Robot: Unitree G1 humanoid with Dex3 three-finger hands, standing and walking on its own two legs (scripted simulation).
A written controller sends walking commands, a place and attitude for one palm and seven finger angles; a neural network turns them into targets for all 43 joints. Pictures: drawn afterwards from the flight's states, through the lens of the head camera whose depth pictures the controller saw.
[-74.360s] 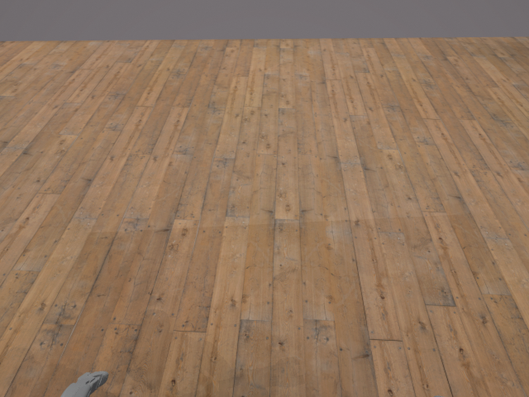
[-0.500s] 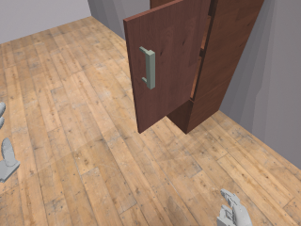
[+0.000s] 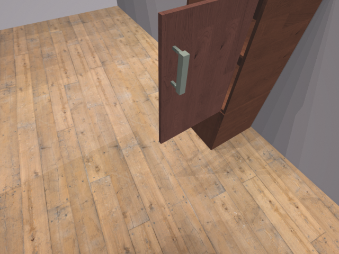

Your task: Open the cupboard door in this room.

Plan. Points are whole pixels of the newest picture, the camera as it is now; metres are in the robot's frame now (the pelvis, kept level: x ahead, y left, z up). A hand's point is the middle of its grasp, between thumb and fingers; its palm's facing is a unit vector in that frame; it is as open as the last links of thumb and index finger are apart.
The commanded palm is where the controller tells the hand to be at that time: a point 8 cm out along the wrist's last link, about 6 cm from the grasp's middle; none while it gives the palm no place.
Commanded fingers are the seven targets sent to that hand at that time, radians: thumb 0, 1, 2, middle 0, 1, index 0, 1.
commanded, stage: let the arm hang, fingers relaxed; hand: left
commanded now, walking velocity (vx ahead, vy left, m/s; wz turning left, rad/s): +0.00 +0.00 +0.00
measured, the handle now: (178, 71) +0.62 +0.01 +0.07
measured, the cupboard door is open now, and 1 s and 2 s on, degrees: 92 92 92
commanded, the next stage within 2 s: look to check the result in 0.74 s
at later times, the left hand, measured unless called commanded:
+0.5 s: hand out of the picture +0.01 +0.20 -0.16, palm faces +0.01 -0.98 -0.21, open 7.4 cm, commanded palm none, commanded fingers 0.00 0.90 0.90 -0.20 -0.30 -0.20 -0.30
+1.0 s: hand out of the picture +0.02 +0.21 -0.16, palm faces +0.01 -0.98 -0.21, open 7.4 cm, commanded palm none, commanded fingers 0.00 0.90 0.90 -0.20 -0.30 -0.20 -0.30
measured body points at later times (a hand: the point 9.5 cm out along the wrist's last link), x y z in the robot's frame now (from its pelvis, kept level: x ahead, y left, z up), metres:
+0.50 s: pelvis -0.01 +0.02 +0.01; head +0.01 +0.02 +0.46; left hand +0.01 +0.25 -0.15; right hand -0.03 -0.18 -0.16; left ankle +0.02 +0.13 -0.73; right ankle +0.01 -0.09 -0.73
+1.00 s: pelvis +0.01 +0.04 +0.01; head +0.03 +0.03 +0.46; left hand +0.02 +0.26 -0.15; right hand +0.02 -0.19 -0.15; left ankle +0.02 +0.13 -0.73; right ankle +0.01 -0.09 -0.73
